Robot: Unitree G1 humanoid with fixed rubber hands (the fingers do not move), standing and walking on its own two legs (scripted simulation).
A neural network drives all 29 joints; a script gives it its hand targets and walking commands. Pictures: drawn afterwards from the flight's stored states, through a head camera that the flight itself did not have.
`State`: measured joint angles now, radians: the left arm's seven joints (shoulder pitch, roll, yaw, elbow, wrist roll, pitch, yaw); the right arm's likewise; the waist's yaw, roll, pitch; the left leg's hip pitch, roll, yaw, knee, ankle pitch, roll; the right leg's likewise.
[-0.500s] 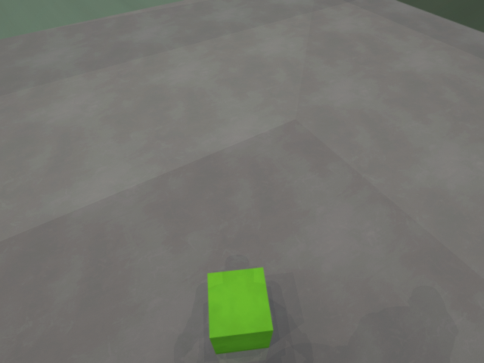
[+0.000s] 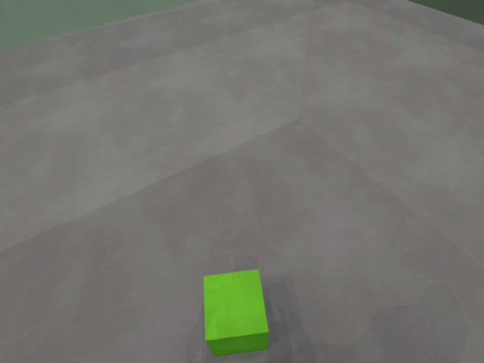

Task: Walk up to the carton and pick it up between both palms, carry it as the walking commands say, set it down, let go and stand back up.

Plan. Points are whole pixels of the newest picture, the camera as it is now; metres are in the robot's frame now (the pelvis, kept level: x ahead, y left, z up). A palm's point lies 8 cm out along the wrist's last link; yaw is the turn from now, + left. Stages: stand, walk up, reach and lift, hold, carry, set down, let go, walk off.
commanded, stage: walk up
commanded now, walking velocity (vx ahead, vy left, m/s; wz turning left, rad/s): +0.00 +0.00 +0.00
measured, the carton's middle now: (236, 313) +0.40 +0.07 -0.65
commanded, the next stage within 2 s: stand in 0.02 s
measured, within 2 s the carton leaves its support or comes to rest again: neither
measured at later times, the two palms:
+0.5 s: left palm out of the picture +0.15 +0.23 -0.12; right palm (373, 354) +0.16 -0.21 -0.13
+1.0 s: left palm (135, 358) +0.18 +0.24 -0.17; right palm (351, 344) +0.19 -0.19 -0.18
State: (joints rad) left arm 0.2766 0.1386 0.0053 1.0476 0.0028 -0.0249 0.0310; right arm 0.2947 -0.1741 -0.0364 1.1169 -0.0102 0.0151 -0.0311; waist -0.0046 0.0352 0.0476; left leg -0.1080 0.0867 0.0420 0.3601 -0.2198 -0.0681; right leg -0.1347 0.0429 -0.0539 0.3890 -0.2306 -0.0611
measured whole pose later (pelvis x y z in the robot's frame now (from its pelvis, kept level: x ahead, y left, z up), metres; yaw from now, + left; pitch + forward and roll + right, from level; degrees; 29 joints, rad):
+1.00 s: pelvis -0.08 +0.05 -0.08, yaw -2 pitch +16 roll +1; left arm -0.20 0.06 0.10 0.44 -0.02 0.49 0.11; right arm -0.29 -0.26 -0.12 0.62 -0.01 0.44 0.12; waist 0.02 0.00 0.05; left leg -0.90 -0.01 0.02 1.01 -0.38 0.01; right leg -0.93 -0.01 0.05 1.01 -0.36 0.02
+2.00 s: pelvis -0.07 +0.04 -0.13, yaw +0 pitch +48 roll +0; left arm -0.96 0.12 0.37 0.78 0.06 0.08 0.05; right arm -1.03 -0.22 -0.34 0.90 -0.09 0.08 0.01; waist 0.04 -0.02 -0.11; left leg -1.59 -0.02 -0.03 1.10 -0.34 -0.02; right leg -1.60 0.02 0.04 1.09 -0.32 0.02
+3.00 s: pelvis -0.13 +0.04 -0.38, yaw +1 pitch +43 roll +1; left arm -1.31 0.29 0.19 1.05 -0.16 0.04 0.12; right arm -1.37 -0.35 -0.08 1.10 0.18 0.05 -0.11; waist 0.02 0.00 0.21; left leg -2.26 -0.05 -0.03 2.07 -0.57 -0.05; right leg -2.28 0.05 0.05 2.07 -0.54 0.03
